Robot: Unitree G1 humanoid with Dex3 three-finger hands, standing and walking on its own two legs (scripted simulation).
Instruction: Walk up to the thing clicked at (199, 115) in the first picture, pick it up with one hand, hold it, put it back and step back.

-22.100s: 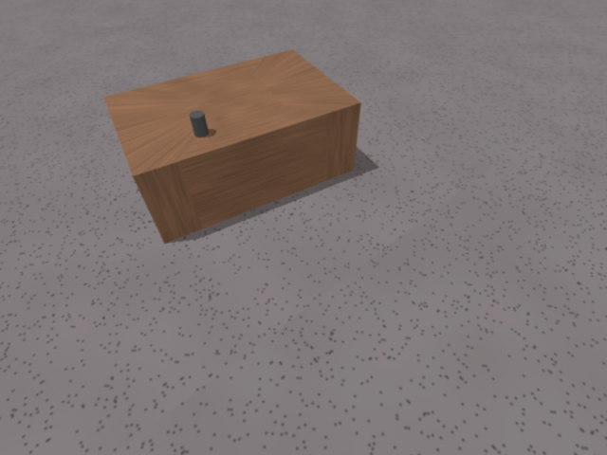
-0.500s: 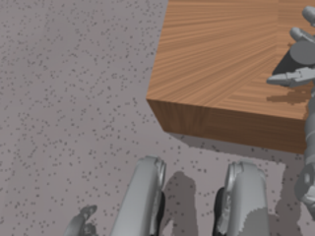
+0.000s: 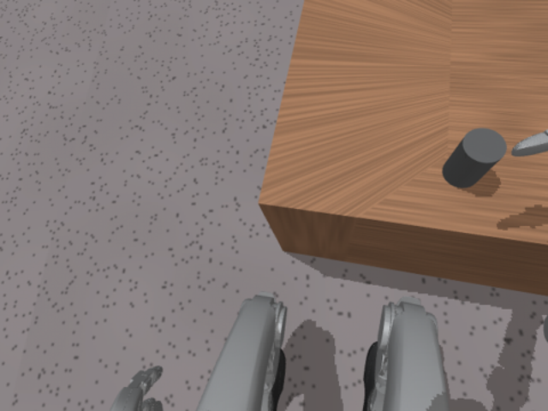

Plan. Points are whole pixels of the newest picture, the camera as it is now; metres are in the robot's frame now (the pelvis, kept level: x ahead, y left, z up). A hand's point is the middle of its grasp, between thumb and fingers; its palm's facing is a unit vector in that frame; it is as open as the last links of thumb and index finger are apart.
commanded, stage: rise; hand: right
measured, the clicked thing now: (471, 159) +0.50 -0.24 -0.08
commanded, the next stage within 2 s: home in 0.04 s
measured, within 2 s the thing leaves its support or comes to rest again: neither
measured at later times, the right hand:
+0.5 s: hand out of the picture +0.44 -0.36 +0.12, palm faces +0.33 +0.87 -0.38, open 17.2 cm
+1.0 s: hand out of the picture +0.24 -0.22 +0.14, palm faces +0.23 +0.94 -0.26, open 17.3 cm
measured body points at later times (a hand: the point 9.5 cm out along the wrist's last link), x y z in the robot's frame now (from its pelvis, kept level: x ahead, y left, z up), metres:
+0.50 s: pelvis +0.05 -0.03 +0.18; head +0.17 -0.07 +0.61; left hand +0.11 +0.24 +0.07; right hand +0.42 -0.40 +0.15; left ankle +0.05 +0.12 -0.48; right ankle +0.08 -0.14 -0.48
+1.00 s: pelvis +0.08 -0.02 +0.22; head +0.12 -0.02 +0.67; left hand +0.28 +0.19 +0.13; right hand +0.23 -0.27 +0.16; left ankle +0.05 +0.12 -0.48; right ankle +0.08 -0.14 -0.48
